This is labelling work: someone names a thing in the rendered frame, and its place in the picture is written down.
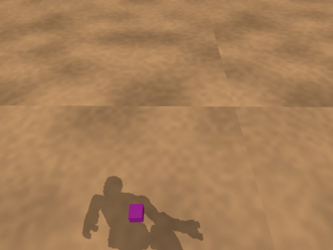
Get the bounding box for cube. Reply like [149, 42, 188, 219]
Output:
[128, 204, 144, 222]

